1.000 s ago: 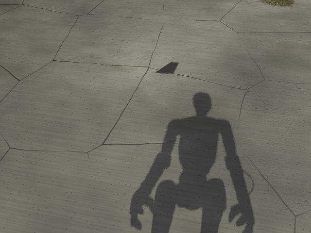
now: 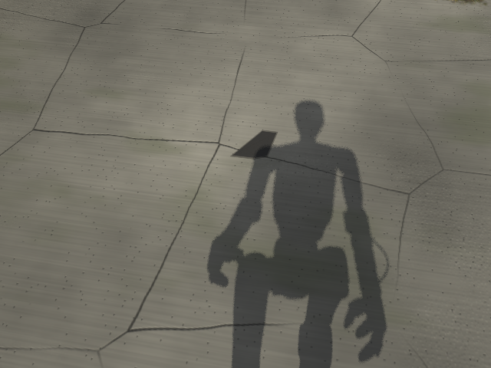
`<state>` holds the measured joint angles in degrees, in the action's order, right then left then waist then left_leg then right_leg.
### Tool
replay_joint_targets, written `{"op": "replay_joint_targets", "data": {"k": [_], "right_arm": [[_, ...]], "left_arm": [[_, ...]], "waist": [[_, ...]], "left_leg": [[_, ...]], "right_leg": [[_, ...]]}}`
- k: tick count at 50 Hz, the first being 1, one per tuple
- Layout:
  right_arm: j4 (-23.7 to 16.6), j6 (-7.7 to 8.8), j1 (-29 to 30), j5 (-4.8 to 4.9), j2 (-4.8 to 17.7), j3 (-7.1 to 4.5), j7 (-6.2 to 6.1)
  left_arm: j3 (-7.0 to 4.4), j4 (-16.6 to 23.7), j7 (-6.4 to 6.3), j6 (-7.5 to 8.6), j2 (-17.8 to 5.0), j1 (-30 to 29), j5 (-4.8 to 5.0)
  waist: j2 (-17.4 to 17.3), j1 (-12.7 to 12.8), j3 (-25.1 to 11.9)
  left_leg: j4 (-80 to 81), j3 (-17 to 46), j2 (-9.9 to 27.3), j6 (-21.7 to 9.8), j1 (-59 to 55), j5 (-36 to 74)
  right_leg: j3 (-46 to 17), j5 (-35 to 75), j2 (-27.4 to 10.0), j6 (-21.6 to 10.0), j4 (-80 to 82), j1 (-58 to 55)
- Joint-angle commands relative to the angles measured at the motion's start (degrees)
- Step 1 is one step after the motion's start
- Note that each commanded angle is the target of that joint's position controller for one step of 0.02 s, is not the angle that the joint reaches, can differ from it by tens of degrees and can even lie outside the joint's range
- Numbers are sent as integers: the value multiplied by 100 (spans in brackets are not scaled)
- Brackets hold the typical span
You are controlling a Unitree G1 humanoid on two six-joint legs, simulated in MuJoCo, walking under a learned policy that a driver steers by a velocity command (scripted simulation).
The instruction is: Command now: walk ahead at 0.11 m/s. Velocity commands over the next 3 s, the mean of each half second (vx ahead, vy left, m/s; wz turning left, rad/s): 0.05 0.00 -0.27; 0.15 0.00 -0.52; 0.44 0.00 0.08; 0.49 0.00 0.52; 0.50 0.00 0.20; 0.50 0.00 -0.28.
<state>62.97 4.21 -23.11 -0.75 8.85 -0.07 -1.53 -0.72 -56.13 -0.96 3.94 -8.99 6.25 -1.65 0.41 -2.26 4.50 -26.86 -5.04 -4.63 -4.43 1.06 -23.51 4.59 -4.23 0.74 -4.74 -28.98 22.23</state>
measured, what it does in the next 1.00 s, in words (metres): steps on the spot, turning right: left foot, then right foot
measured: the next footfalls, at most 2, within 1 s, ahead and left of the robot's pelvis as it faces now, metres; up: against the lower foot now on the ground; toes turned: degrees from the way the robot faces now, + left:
left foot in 0.44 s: +0.07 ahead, +0.11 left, +0.00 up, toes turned -9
right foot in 0.96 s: +0.00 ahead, -0.10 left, +0.00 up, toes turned -30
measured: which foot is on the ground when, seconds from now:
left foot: down 0.00-0.00, up 0.02-0.42, down 0.44-0.94, up 0.96-1.00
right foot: down 0.00-0.46, up 0.48-0.94, down 0.96-1.00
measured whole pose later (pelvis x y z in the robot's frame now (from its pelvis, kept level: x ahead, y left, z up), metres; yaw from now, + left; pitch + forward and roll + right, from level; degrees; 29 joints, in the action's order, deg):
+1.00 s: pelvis +0.03 -0.02 +0.01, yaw -27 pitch +1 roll +0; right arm 51.3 0.3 -19.1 -2.3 16.9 -5.2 0.5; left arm -3.7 -45.9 3.0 -0.1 -14.1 7.8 -2.0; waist -2.7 -2.4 0.5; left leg -42.6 -10.1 6.2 -1.8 14.3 -26.7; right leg 4.2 -17.4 1.4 -4.1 -29.0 12.0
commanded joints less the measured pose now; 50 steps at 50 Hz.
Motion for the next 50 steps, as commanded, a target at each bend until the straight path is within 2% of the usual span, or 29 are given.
{"op": "replay_joint_targets", "data": {"k": [1,2,3,4,5,7,11,14,16,19,21,22,23,24,25,26,27,30,34,36,39,41,44,45,46,47,48,49,50], "right_arm": [[6,-60,-1273,309,90,4,-46],[65,-204,-935,152,496,-109,-74],[-47,-263,-452,-21,520,-152,-56],[-76,-305,-179,-100,402,-145,-29],[-103,-361,-14,-122,342,-144,-15],[-115,-454,-19,-103,262,-131,-52],[-317,-562,354,-21,424,-209,-193],[-554,-581,735,-7,521,-263,-213],[-663,-566,807,14,526,-280,-218],[-736,-528,607,65,518,-292,-241],[-685,-493,143,77,502,-303,-260],[-700,-458,-62,35,667,-346,-276],[-821,-433,-138,-56,1139,-444,-314],[-1122,-435,695,-93,1600,-538,-326],[-1220,-426,915,-147,1207,-450,-330],[-1328,-390,1275,-122,976,-379,-333],[-1442,-364,1503,-97,937,-364,-315],[-1589,-321,1293,-56,939,-357,-272],[-1454,-335,552,-74,1153,-449,-244],[-1462,-332,375,-106,1265,-510,-177],[-1520,-303,397,-146,1440,-592,-64],[-1532,-259,413,-165,1534,-645,7],[-1552,-205,540,-165,1621,-701,114],[-1540,-214,615,-135,1605,-701,148],[-1538,-243,783,-77,1567,-691,167],[-1534,-265,848,-48,1401,-635,175],[-1616,-282,915,-94,955,-487,201],[-2080,-258,1346,-166,634,-382,259],[-2057,-257,1541,-280,1130,-488,297]], "left_arm": [[-243,-343,-78,61,-1052,1922,-4],[-163,-261,-24,2,-782,1684,164],[-125,-201,-31,-36,-691,1237,167],[-61,-163,-63,-70,-538,921,118],[-26,-159,-108,-100,-468,751,90],[-81,-113,-120,-158,-642,607,54],[-283,1,-70,-270,-1051,856,58],[-381,112,-55,-413,-1059,813,13],[-440,184,-43,-480,-1085,745,-6],[-516,283,-21,-564,-1133,587,6],[-554,381,-13,-639,-1135,342,73],[-542,452,-7,-660,-1033,308,117],[-465,539,-15,-675,-652,549,174],[-466,641,-53,-658,-584,418,143],[-531,596,-14,-649,-972,337,-44],[-571,479,51,-653,-955,588,-48],[-584,380,85,-676,-944,861,-65],[-596,389,129,-742,-952,857,-79],[-510,727,202,-823,-861,293,-7],[-472,902,280,-844,-875,54,1],[-450,1242,469,-849,-921,-387,-30],[-434,1375,555,-804,-902,-495,-17],[-415,1444,591,-687,-873,-358,25],[-398,1389,580,-640,-826,-132,10],[-382,1224,548,-578,-753,369,-33],[-423,930,482,-499,-844,1086,-83],[-540,661,389,-379,-1242,1888,-149],[-644,809,307,-305,-1948,2161,-43],[-592,765,205,-314,-1783,1916,27]], "waist": [[1136,409,-1993],[549,435,-1854],[414,338,-1137],[226,218,-734],[297,94,-451],[501,-17,-436],[434,158,-711],[557,256,-629],[586,278,-610],[636,228,-661],[635,-3,-642],[430,-72,-540],[-769,71,-618],[-1755,171,-119],[-751,272,-12],[-413,568,-97],[-325,734,-188],[-552,543,-369],[-790,109,-436],[-873,-83,-543],[-938,-220,-274],[-822,-216,-168],[-759,-90,-159],[-727,34,-150],[-603,322,-185],[-268,608,-390],[952,955,-740],[1937,1067,-566],[876,987,3]], "left_leg": [[-3019,202,206,135,1548,-731],[-3372,622,201,171,1674,-1501],[-3470,749,285,213,1835,-1359],[-3231,811,404,259,1793,-1031],[-2830,787,520,323,1616,-736],[-2312,549,431,414,1433,-495],[-2207,504,370,459,1849,-403],[-2151,529,375,438,2029,-226],[-1977,516,327,428,1951,-150],[-1328,475,203,355,1484,-29],[-206,385,102,225,727,442],[632,613,311,115,307,415],[1590,2025,1630,-119,-37,-606],[2153,3254,2837,-699,996,-616],[1943,2788,2648,-866,1579,60],[1695,2153,2236,-739,1757,810],[1517,1605,1949,-598,1626,1423],[1158,905,1743,-638,967,2547],[891,809,2011,-798,-76,3380],[1159,871,2143,-791,-233,1818],[1642,1016,2318,-772,-6,-202],[1728,910,2400,-734,125,-443],[1664,579,2405,-611,424,-215],[1523,422,2328,-555,674,-93],[1118,118,2158,-450,1093,-7],[350,-275,1875,-285,1730,26],[-1436,-948,1357,-14,2712,-255],[-2848,-697,551,212,4697,-1286],[-3337,153,890,178,4900,-866]], "right_leg": [[-2336,5843,-2442,-1527,73,-3340],[-2482,4736,-2377,-1667,431,-2709],[-2200,3628,-2123,-1522,781,-1983],[-1937,2732,-1881,-1289,1087,-1421],[-1676,2252,-1604,-1068,1297,-930],[-1452,1770,-1214,-832,1313,-711],[-1938,496,-1292,-976,1402,-881],[-2209,-946,-1214,-952,1649,-586],[-2327,-1238,-1171,-923,1714,-410],[-2459,-1282,-1091,-784,1715,-167],[-2435,-1543,-891,-491,1598,255],[-2265,-1975,-599,-182,1337,668],[-1621,-2581,-60,149,22,1211],[-474,-2764,790,310,-1485,1734],[-913,-2484,321,298,-2438,1227],[-927,-2081,380,293,-2971,934],[-850,-1795,346,360,-3394,900],[-588,-1641,214,618,-3876,1205],[-471,-1880,28,825,-2974,1440],[-366,-1918,-94,754,-2467,1292],[-188,-2072,-195,562,-1837,1051],[-63,-2196,-208,394,-1462,782],[134,-2195,-134,115,-805,23],[186,-2030,-57,29,-388,-442],[299,-1549,84,-42,243,-1206],[277,-1371,262,-110,704,-2280],[-1139,-2299,-671,-295,1399,-3374],[-4027,-3726,-2285,-940,2137,-3872],[-3798,-3100,-2404,-1205,2134,-3148]]}}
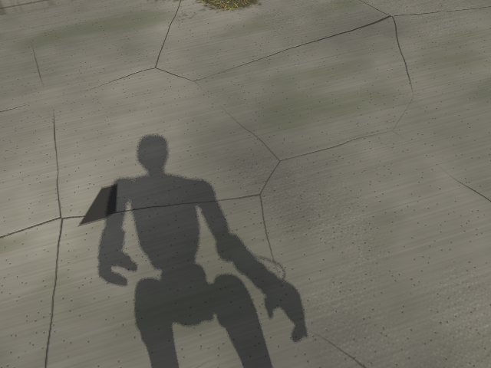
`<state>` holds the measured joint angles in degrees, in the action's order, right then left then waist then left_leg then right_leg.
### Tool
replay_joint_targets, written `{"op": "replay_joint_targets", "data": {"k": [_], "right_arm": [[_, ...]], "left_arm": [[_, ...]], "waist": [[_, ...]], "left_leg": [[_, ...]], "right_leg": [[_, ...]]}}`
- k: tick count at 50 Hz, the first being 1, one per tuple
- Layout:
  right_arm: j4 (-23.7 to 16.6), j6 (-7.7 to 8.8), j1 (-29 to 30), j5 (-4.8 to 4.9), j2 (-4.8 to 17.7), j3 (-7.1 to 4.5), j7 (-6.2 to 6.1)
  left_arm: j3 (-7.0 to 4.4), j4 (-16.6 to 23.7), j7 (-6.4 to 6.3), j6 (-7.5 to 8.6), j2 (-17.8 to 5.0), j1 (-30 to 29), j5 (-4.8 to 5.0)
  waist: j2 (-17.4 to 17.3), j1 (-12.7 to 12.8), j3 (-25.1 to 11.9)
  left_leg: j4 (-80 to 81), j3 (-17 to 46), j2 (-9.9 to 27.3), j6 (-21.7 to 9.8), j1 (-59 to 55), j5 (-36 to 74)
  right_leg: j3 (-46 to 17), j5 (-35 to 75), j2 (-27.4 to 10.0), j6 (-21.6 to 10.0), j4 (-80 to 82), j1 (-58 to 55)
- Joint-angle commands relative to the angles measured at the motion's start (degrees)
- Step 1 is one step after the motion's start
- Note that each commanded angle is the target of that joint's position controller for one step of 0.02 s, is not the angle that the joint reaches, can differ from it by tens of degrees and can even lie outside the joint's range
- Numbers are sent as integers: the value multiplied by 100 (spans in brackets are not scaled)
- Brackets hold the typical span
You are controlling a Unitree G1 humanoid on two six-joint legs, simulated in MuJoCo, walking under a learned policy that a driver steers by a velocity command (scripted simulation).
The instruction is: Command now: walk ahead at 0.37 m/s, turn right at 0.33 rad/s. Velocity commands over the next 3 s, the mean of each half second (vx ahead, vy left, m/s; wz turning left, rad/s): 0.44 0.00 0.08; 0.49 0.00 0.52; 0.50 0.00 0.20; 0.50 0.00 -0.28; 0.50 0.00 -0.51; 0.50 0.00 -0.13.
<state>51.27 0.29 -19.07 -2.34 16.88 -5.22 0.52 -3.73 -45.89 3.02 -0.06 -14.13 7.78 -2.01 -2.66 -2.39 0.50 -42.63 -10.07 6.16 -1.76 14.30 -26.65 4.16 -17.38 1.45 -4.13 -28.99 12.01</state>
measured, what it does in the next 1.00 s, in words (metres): walks ahead, turning left: left foot, then right foot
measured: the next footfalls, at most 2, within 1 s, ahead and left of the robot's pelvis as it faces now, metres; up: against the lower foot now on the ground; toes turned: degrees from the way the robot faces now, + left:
left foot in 0.42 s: +0.37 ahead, +0.06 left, +0.00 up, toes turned +8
right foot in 0.98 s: +0.73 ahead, -0.02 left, +0.00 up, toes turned +25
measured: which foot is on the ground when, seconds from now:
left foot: up 0.00-0.40, down 0.42-0.98, up 1.00-1.00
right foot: down 0.00-0.44, up 0.46-0.96, down 0.98-1.00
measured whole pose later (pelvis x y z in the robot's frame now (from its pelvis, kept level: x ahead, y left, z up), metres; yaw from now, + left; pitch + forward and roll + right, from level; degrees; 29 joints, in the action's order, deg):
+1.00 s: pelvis +0.55 +0.02 -0.01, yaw +24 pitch +2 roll +0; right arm 49.9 2.8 -26.4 0.0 17.3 -4.4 -0.1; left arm 0.1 -38.9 0.2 4.4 -15.0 0.7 -2.6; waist 0.4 -5.5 2.2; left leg -36.9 13.3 -8.5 -5.5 2.3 -27.7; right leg -0.5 -6.0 1.0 -1.5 -30.4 27.7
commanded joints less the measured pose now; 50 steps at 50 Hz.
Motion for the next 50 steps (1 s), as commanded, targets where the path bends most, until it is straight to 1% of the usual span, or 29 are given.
{"op": "replay_joint_targets", "data": {"k": [1,2,4,6,8,10,13,15,18,19,20,21,22,23,24,25,26,27,29,32,35,38,43,45,46,47,48,49,50], "right_arm": [[-825,187,1042,46,405,1,189],[-681,258,827,132,422,10,251],[-421,222,493,-2,465,4,271],[-412,149,498,-31,344,32,263],[-497,107,769,19,237,75,271],[-639,99,1184,60,171,117,279],[-805,125,1628,98,-4,220,310],[-919,129,1829,77,-58,271,313],[-847,131,1416,73,57,242,228],[-716,142,943,74,171,195,204],[-495,163,224,78,317,123,184],[-266,200,-514,24,472,36,152],[-185,187,-1131,-25,976,-125,66],[-294,127,-698,64,1285,-211,68],[-334,133,-303,241,1225,-225,109],[-393,139,-3,227,909,-148,82],[-351,152,118,193,595,-66,69],[-333,196,220,190,464,-15,38],[-330,294,268,219,444,22,13],[-298,371,26,247,658,-28,11],[-275,350,-357,261,674,-42,6],[-263,319,-701,263,703,-61,-22],[-314,280,-1016,159,742,-70,-99],[-403,283,-846,138,832,-93,-149],[-478,288,-610,137,899,-106,-161],[-542,312,-420,131,971,-117,-141],[-559,354,-299,179,989,-112,-81],[-663,414,-349,245,675,-19,-19],[-800,418,-1051,415,3,120,-29]], "left_arm": [[-169,-175,-226,112,-985,1376,79],[-109,-125,-238,165,-814,1083,66],[-42,-66,-271,290,-667,833,73],[-29,-203,-244,398,-688,1086,146],[-20,-334,-242,449,-690,1326,148],[25,-447,-253,468,-599,1502,99],[78,-575,-292,512,-537,1564,52],[98,-681,-352,546,-561,1623,62],[97,-767,-450,569,-739,1546,40],[72,-766,-486,533,-850,1479,-3],[33,-737,-508,472,-967,1396,-43],[10,-682,-500,434,-1054,1299,-5],[68,-506,-459,464,-844,1347,28],[112,-262,-316,521,-384,1596,149],[95,-135,-293,586,-707,1140,61],[102,-25,-262,656,-730,836,104],[112,-20,-268,684,-684,805,97],[120,34,-277,607,-618,734,21],[161,37,-255,375,-491,934,-101],[182,256,-229,233,-452,537,-111],[171,554,-219,209,-503,-255,-89],[186,734,-188,215,-495,-736,-58],[260,1089,-141,306,-494,-1478,-8],[249,1132,-151,361,-599,-1331,21],[219,1052,-176,387,-691,-977,37],[154,884,-231,416,-853,-409,52],[79,686,-303,482,-1022,382,49],[-12,599,-410,538,-1347,1275,-71],[-137,609,-452,493,-1841,1514,-221]], "waist": [[942,697,577],[871,469,607],[841,247,412],[693,192,271],[663,246,345],[676,348,549],[708,420,776],[679,423,842],[803,154,419],[884,-71,106],[939,-357,-304],[780,-722,-671],[71,-872,-1166],[-1296,-221,-1537],[-337,-263,-1236],[96,-144,-575],[602,84,-41],[670,247,139],[442,442,109],[248,373,197],[106,70,322],[-5,-176,192],[-148,-413,203],[-228,-251,156],[-272,-34,78],[-280,218,-170],[-58,635,-595],[365,959,-1366],[1712,597,-2059]], "left_leg": [[-1815,847,-16,-116,3405,146],[-1677,888,56,-88,3131,674],[-1682,792,47,9,2729,1260],[-1819,705,-24,95,2707,1478],[-1766,649,-39,146,2923,1666],[-1410,656,-116,125,3073,1889],[-408,626,-338,-32,2717,2331],[181,452,-439,-233,2371,2439],[560,110,-893,-615,1466,2068],[591,85,-1056,-725,1051,1806],[747,135,-1201,-832,372,1586],[1249,318,-1232,-968,-713,1664],[1413,1893,-74,-1365,-1880,981],[2300,5280,1206,-2280,-3086,1028],[2688,5195,1155,-2240,-2752,868],[2799,4477,1089,-2085,-1989,1009],[2954,3933,892,-1855,-1173,1562],[2999,3512,602,-1688,-644,1984],[3123,2964,263,-1580,-136,2515],[3288,2625,6,-1511,52,2679],[3296,2670,-110,-1262,-315,2798],[3033,2731,-157,-1059,-917,3249],[2534,3031,-57,-1092,-1604,4148],[2308,3201,37,-968,-1610,4406],[2119,3197,17,-837,-1402,4685],[1644,3181,-81,-703,-1210,5282],[674,2962,-366,-564,-969,5405],[-703,2646,-646,-458,-339,4165],[-2396,1912,-1514,-236,1441,-58]], "right_leg": [[-3081,-1239,-2081,-1122,2054,-1843],[-2472,-458,-1700,-906,2129,-1650],[-1675,1222,-1274,-682,2107,-1591],[-1279,2715,-1183,-691,1940,-1622],[-950,3204,-1173,-686,1992,-1642],[-682,3340,-1143,-625,2105,-1583],[-230,3544,-1121,-480,2267,-1399],[-55,4010,-1268,-404,2344,-1484],[265,6597,-1382,-221,1453,-1957],[349,7233,-1403,-173,701,-2116],[375,7301,-1421,-166,-332,-2077],[493,6433,-1284,-139,-1660,-1509],[599,3980,-844,-78,-3659,-321],[-46,-979,503,200,-5676,2029],[-935,-625,86,58,-5831,2603],[-903,-174,-200,46,-5492,2696],[-821,15,-435,68,-4924,2496],[-848,13,-587,150,-4523,2221],[-763,13,-678,346,-4042,1828],[-551,464,-756,594,-3265,2090],[-476,1229,-751,762,-2335,2625],[-488,1702,-611,787,-1703,2847],[-441,1552,-297,664,-835,2862],[-541,1382,-198,532,-386,2299],[-545,1182,-100,439,-132,1656],[-497,925,71,334,-20,801],[-518,1104,4,186,340,-291],[-1410,228,-982,-75,448,-1620],[-3974,17,-2657,-738,712,-3171]]}}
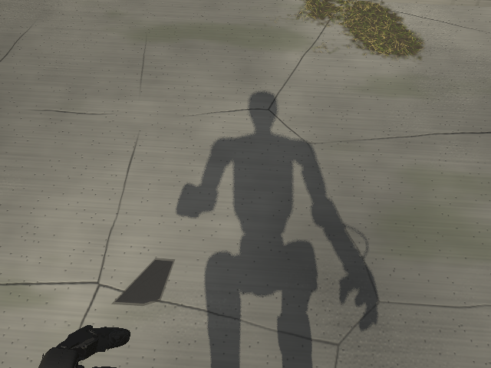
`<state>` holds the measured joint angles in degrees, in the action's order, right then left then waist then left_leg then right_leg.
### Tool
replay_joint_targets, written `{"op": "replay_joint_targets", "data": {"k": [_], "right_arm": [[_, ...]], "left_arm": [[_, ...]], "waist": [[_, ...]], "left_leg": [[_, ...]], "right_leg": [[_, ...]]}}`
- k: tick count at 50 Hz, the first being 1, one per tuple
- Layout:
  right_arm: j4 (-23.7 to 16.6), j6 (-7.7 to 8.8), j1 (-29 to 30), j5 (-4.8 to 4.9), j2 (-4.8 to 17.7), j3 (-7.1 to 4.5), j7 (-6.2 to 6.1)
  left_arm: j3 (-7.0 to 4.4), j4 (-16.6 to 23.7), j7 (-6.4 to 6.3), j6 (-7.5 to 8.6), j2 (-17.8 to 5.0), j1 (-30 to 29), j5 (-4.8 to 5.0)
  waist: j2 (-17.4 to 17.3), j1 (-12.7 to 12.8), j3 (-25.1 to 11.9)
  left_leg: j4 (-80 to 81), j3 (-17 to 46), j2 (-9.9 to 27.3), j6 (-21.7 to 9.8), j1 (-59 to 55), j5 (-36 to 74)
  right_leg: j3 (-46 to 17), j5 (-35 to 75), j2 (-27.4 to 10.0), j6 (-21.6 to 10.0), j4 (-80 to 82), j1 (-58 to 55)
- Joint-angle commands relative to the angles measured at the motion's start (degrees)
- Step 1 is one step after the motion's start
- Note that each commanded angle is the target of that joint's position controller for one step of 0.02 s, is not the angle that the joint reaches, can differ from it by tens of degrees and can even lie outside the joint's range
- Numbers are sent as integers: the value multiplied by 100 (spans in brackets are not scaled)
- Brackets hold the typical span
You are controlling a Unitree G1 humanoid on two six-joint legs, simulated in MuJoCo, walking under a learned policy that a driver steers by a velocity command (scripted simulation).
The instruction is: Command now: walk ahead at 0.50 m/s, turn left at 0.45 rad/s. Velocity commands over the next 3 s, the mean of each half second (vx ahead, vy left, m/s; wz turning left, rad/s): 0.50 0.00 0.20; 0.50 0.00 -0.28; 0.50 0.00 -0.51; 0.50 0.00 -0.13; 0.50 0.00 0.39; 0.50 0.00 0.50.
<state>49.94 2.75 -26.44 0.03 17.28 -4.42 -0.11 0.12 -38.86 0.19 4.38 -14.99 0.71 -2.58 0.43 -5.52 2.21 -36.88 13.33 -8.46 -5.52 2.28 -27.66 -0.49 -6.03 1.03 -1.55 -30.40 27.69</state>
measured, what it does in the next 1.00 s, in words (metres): walks ahead: left foot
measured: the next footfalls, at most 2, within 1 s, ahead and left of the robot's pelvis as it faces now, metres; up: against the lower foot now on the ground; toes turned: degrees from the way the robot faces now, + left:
left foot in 0.48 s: +0.38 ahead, +0.12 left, +0.00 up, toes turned +8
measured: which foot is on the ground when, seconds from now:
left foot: up 0.00-0.46, down 0.48-1.00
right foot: down 0.00-0.48, up 0.50-1.00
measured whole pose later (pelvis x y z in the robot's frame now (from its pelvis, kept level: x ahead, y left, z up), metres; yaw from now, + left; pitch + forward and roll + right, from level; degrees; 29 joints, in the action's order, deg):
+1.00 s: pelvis +0.51 +0.03 +0.00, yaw -7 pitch +1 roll +1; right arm 54.3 4.4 -23.5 -1.4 13.0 -1.6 -1.3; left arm -1.7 -43.9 3.4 1.2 -13.1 3.7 -2.3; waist 0.6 -2.8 2.8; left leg -18.6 -14.8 -0.2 -0.7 -6.8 -25.5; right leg 6.7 -8.8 0.5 -7.5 -34.2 29.5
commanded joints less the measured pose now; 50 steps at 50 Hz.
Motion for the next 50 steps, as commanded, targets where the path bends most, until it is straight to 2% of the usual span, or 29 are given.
{"op": "replay_joint_targets", "data": {"k": [1,2,3,4,5,8,10,12,15,19,21,22,23,24,25,26,27,28,29,30,32,35,38,41,45,46,48,49,50], "right_arm": [[-558,110,-456,-17,443,16,-11],[-470,62,-59,-109,543,-9,2],[-530,62,334,-149,468,22,54],[-574,40,501,-162,387,33,104],[-605,-12,542,-209,352,43,160],[-623,-101,583,-243,234,87,226],[-762,-107,973,-271,196,124,260],[-942,-91,1502,-274,143,187,295],[-1141,-48,2212,-235,-37,328,347],[-1280,-11,2647,-185,74,346,297],[-1268,18,2533,-205,149,318,245],[-1143,49,2156,-238,186,285,210],[-866,105,1416,-302,311,212,157],[-646,153,421,-404,651,98,85],[-600,129,-9,-443,1287,-61,17],[-564,59,23,-151,1126,-68,24],[-580,53,496,-103,813,14,34],[-608,96,830,-120,477,94,59],[-607,140,1025,-135,302,140,60],[-563,180,1108,-123,177,177,43],[-460,286,982,-126,195,164,30],[-291,363,760,-97,269,123,16],[-159,364,580,-99,222,131,1],[-53,368,474,-92,238,135,-25],[178,310,99,-114,353,110,-100],[211,284,91,-123,394,102,-118],[234,231,171,-140,545,73,-158],[240,183,213,-157,635,49,-173],[229,127,229,-158,710,29,-180]], "left_arm": [[-543,-136,-116,-42,-1531,2025,-25],[-427,-82,-79,-50,-953,1609,29],[-340,-114,-34,-30,-608,1370,42],[-306,-194,-24,-4,-518,1341,24],[-295,-305,-27,32,-501,1418,46],[-320,-548,48,194,-565,1738,140],[-344,-644,63,232,-628,1842,170],[-344,-735,66,207,-612,1933,178],[-354,-869,89,168,-640,2116,205],[-408,-1082,89,113,-849,2501,185],[-424,-1161,66,57,-916,2529,175],[-424,-1195,53,29,-936,2508,191],[-392,-1232,45,4,-853,2558,206],[-325,-1078,38,15,-684,2455,220],[-186,-806,63,24,-70,2834,314],[-360,-893,1,-34,-709,2629,143],[-386,-816,20,-42,-703,2288,141],[-336,-819,56,-30,-535,2137,185],[-334,-878,76,-78,-454,2121,195],[-330,-950,106,-159,-410,2231,131],[-340,-1012,174,-267,-320,2256,93],[-363,-875,226,-328,-262,1740,92],[-348,-699,247,-330,-205,1175,86],[-270,-493,302,-303,-87,578,77],[-220,-194,364,-286,-84,-12,53],[-228,-159,364,-285,-107,-14,48],[-275,-187,323,-294,-194,258,36],[-324,-274,294,-286,-280,640,27],[-404,-442,262,-250,-408,1255,9]], "waist": [[1199,780,-2145],[413,706,-1179],[48,695,-658],[212,620,-416],[448,548,-292],[543,450,-341],[525,467,-226],[489,532,-73],[506,696,26],[516,827,55],[506,729,30],[433,533,-136],[199,237,-542],[-190,-187,-1194],[-1547,-52,-1777],[-1023,-101,-1653],[-681,149,-864],[-475,290,-480],[-485,444,-289],[-594,582,-181],[-562,654,-170],[-422,635,43],[-363,546,192],[-400,420,298],[-387,256,408],[-402,289,375],[-542,461,113],[-600,638,-142],[-583,892,-519]], "left_leg": [[-3644,-532,228,90,3279,-215],[-3728,-539,525,110,3359,394],[-3429,-604,676,140,3253,772],[-3169,-630,799,166,3150,872],[-2989,-659,860,208,3015,885],[-2695,-713,816,263,2995,942],[-2381,-784,910,324,3326,1225],[-1783,-988,1065,404,3493,1634],[-630,-1435,1168,450,3061,2236],[149,-1667,1057,300,2627,2131],[453,-1733,929,144,2299,1818],[755,-1800,774,54,1752,1784],[1055,-1796,664,-84,749,1831],[1159,-878,1505,-354,-597,1390],[1674,1737,3179,-977,-2028,942],[2038,2434,3228,-1121,-1706,1062],[2043,1525,2936,-1005,-1113,1254],[2236,845,2679,-851,-445,1704],[2435,328,2428,-629,2,1893],[2600,-57,2249,-483,361,2123],[2796,-466,2180,-457,532,2633],[3042,-974,2173,-442,420,2849],[3080,-1431,2106,-395,231,3135],[3029,-1885,2039,-309,130,3502],[2715,-2196,2239,-230,-531,4321],[2506,-2283,2278,-192,-707,4832],[1745,-2485,2314,-110,-964,6626],[1047,-2569,2322,-90,-1020,7312],[55,-2619,2302,-57,-842,7264]], "right_leg": [[-4696,-1782,-2665,-1279,1271,-4350],[-3762,-1961,-2342,-1165,1423,-3458],[-2870,-1401,-1985,-1026,1526,-2770],[-2249,-768,-1700,-880,1631,-2400],[-1818,-259,-1488,-816,1722,-2127],[-1266,922,-1390,-909,1821,-2075],[-1033,955,-1415,-991,2024,-2108],[-748,869,-1323,-984,2207,-2066],[-311,1062,-1105,-869,2253,-1897],[-337,1468,-1339,-782,2001,-2289],[-332,2017,-1446,-722,1637,-2543],[-205,2663,-1369,-646,1113,-2591],[46,2984,-1115,-537,135,-2411],[260,1863,-865,-395,-1249,-1559],[650,-1572,45,-127,-3251,414],[-13,-2334,45,-192,-3931,1006],[-171,-1904,-265,-246,-4013,1234],[-202,-1543,-423,-245,-3741,1068],[-205,-1364,-532,-223,-3457,795],[-221,-1248,-578,-163,-3292,525],[-222,-965,-508,-102,-3296,399],[-272,-372,-562,-29,-3069,942],[-207,186,-555,23,-2486,1293],[139,695,-511,-9,-1558,1104],[575,447,-391,-272,-728,973],[669,235,-303,-372,-599,859],[924,-341,43,-614,-487,314],[1004,-657,260,-758,-437,-133],[967,-768,451,-916,-194,-889]]}}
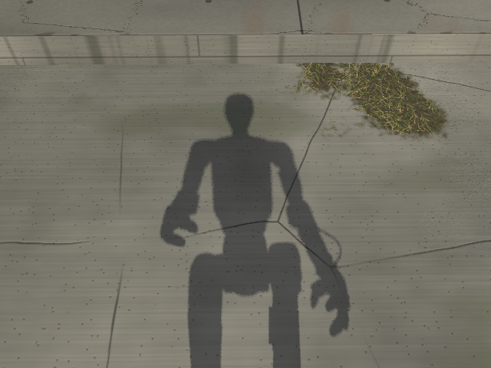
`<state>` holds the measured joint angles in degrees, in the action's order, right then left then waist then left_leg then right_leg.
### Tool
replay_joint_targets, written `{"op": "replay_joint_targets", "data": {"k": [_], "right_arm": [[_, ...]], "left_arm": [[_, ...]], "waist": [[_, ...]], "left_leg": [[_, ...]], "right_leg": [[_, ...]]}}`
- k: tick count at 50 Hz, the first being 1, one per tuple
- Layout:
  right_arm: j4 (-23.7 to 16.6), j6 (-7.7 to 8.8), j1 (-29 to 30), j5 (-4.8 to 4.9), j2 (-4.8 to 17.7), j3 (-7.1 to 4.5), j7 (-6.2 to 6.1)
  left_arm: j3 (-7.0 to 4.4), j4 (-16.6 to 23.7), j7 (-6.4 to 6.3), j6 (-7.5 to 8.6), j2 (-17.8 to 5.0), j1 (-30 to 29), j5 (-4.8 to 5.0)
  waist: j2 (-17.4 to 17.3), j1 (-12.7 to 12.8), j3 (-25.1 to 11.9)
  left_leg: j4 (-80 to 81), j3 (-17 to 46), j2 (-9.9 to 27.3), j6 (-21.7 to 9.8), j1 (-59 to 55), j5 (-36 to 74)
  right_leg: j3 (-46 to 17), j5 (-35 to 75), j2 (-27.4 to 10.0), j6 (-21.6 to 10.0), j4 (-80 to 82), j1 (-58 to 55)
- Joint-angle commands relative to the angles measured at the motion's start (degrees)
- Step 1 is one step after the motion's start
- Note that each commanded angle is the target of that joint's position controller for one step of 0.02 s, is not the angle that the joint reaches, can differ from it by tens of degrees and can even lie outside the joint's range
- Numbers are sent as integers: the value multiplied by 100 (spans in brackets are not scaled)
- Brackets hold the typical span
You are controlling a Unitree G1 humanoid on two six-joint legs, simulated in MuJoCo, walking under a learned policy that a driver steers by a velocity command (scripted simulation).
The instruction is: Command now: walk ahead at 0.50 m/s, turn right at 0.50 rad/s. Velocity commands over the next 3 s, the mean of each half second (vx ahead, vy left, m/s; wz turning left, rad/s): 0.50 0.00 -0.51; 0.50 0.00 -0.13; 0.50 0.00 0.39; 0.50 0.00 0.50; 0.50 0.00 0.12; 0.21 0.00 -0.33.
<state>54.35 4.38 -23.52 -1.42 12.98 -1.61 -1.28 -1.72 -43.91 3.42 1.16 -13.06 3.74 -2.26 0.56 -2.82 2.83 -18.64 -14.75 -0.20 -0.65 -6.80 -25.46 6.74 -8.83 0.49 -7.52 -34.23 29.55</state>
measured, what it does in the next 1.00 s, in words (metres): walks ahead, turning right: right foot, then left foot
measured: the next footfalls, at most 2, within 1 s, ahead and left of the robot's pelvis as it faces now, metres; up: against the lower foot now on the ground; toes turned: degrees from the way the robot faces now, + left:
right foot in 0.02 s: +0.17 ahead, -0.07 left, +0.00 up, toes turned -5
left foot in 0.54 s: +0.49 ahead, +0.04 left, +0.00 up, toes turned -17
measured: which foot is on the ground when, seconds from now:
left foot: down 0.00-0.04, up 0.06-0.52, down 0.54-1.00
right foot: up 0.00-0.00, down 0.02-0.56, up 0.58-1.00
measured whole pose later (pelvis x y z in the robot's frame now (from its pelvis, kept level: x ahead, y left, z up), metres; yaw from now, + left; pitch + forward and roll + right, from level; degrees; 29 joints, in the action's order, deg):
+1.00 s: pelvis +0.53 -0.07 +0.02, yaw -18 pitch +1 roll +2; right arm 54.3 4.7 -26.2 -0.6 12.3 -1.7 0.7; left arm -0.4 -44.0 2.2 1.7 -13.5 2.6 -1.8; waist 2.4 -4.3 2.1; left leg -11.7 -2.4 -4.0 -3.0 -3.0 -16.0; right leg 2.0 -4.0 -3.3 -1.7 -35.5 32.5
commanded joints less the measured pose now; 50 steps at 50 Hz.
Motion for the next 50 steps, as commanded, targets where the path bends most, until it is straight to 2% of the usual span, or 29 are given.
{"op": "replay_joint_targets", "data": {"k": [1,2,3,4,5,6,7,9,12,14,18,22,23,25,26,27,28,29,30,31,32,34,35,37,41,45,48,50], "right_arm": [[-303,-57,38,7,1150,-250,-54],[-644,-9,-114,108,643,-135,27],[-926,42,159,88,763,-182,91],[-1052,87,766,27,836,-183,120],[-1098,157,832,70,767,-139,135],[-1035,152,773,42,744,-147,129],[-1031,56,695,-64,726,-143,128],[-1017,-150,528,-161,647,-133,171],[-1218,-261,957,-146,571,-118,207],[-1403,-269,1491,-132,593,-116,211],[-1661,-230,2264,-84,581,-70,248],[-1823,-134,2662,-48,589,-21,291],[-1827,-112,2597,-45,626,-29,292],[-1673,-69,2037,-38,784,-95,259],[-1482,-34,1456,-37,898,-159,208],[-1271,32,697,-70,1051,-227,141],[-1225,70,-220,-179,1447,-306,48],[-1087,1,-240,-192,1965,-457,76],[-1157,-62,185,-32,1394,-365,135],[-1229,-61,627,17,993,-272,162],[-1200,-42,817,-15,793,-217,181],[-1037,26,775,12,681,-166,162],[-950,80,644,37,690,-165,178],[-802,157,437,93,742,-183,203],[-567,134,103,113,729,-185,202],[-359,120,-214,111,791,-197,204],[-206,93,-459,87,832,-199,180],[-139,60,-451,68,901,-213,144]], "left_arm": [[-359,-211,-128,109,-868,1868,-88],[-569,-224,-232,83,-1563,2272,-111],[-620,-135,-218,33,-1797,2109,89],[-598,-198,-254,-11,-1632,1937,185],[-522,-216,-293,-8,-1324,1663,204],[-454,-194,-310,9,-1081,1401,189],[-406,-180,-329,38,-938,1212,226],[-375,-146,-310,145,-894,1187,240],[-429,-196,-296,215,-1099,1448,229],[-432,-230,-298,205,-1101,1693,227],[-452,-270,-318,183,-1140,2111,214],[-412,-329,-378,205,-1108,2346,151],[-405,-332,-399,221,-1125,2312,141],[-408,-310,-422,256,-1224,2079,126],[-410,-322,-413,272,-1269,1999,120],[-376,-341,-380,294,-1193,1986,126],[-259,-179,-355,328,-808,2082,144],[-223,-173,-335,310,-506,2944,306],[-257,-321,-381,252,-935,2617,96],[-268,-253,-328,247,-945,2092,82],[-232,-188,-290,251,-850,1809,87],[-203,-185,-217,159,-752,1755,7],[-188,-210,-194,118,-708,1781,-10],[-162,-184,-163,73,-647,1640,-26],[-73,101,-116,68,-528,641,-18],[49,315,-95,112,-346,-174,35],[56,419,-123,139,-407,-546,55],[32,457,-156,174,-477,-555,54]], "waist": [[-335,1069,-1074],[744,1020,-1712],[968,877,-2089],[262,907,-1354],[36,700,-695],[-228,429,-320],[-189,225,-181],[-41,88,-329],[67,159,-228],[168,348,-82],[282,684,-78],[335,833,-59],[361,771,-56],[421,466,-133],[336,192,-373],[80,-174,-812],[-527,-460,-1626],[-1986,26,-1912],[-842,107,-1186],[-317,147,-545],[-153,199,-304],[-551,348,-215],[-627,364,-272],[-595,400,-264],[-517,230,30],[-521,27,100],[-512,-73,155],[-495,17,176]], "left_leg": [[-3185,119,1352,-403,927,5951],[-5299,64,730,-125,3009,2556],[-6542,1136,-269,22,4446,-558],[-6479,1748,188,-36,5009,34],[-5977,1683,417,-46,4913,520],[-5428,1672,591,-24,4581,675],[-5104,1682,672,61,4233,699],[-4782,1608,677,206,3859,737],[-4123,1483,679,367,4098,1228],[-3539,1474,669,432,4410,1672],[-2518,1524,484,421,4594,2307],[-1727,1442,301,220,4294,2423],[-1545,1467,265,125,4039,2350],[-1206,1430,85,-89,3109,1943],[-997,1333,-92,-203,2391,1735],[-735,1441,53,-364,1351,1796],[-626,2910,1365,-665,99,895],[199,5668,2495,-1409,-796,582],[382,5751,2305,-1341,-183,-98],[421,4753,2043,-1240,535,81],[534,4059,1750,-1115,969,771],[689,3161,1325,-929,1349,1778],[711,2974,1263,-945,1374,2263],[833,2695,1223,-1033,1311,2716],[1165,2259,1075,-1079,1163,2903],[1113,1878,948,-978,1074,3406],[907,1941,1111,-961,816,3734],[637,2111,1257,-947,607,4146]], "right_leg": [[-214,-412,344,-569,575,-2454],[-2609,-824,-1280,-1215,704,-4217],[-5160,-114,-2137,-1828,1591,-4815],[-4208,41,-1892,-1607,1677,-4383],[-3504,430,-1727,-1376,1799,-3527],[-3001,898,-1395,-1092,1919,-2842],[-2617,1304,-1110,-950,2007,-2346],[-2280,1798,-856,-929,2087,-2008],[-2139,1664,-657,-869,2249,-1833],[-2221,1448,-597,-769,2303,-1958],[-2397,1517,-582,-624,2108,-2497],[-2446,2140,-769,-515,1842,-2948],[-2498,2256,-850,-443,1780,-2975],[-2490,2892,-911,-247,1461,-2870],[-2351,3533,-768,-153,826,-2856],[-2053,3413,-440,-36,-252,-2574],[-1720,1729,-103,87,-1899,-1795],[-1217,-2070,892,300,-3366,-82],[-1516,-1854,455,224,-3771,475],[-1502,-1327,255,234,-3666,463],[-1434,-1042,82,258,-3419,363],[-1279,-892,-118,356,-3031,95],[-1200,-848,-109,400,-2971,9],[-1054,-702,-186,480,-2820,212],[-710,14,-479,671,-1952,855],[-410,631,-422,703,-654,528],[-337,629,-317,596,-135,278],[-389,363,-242,491,92,100]]}}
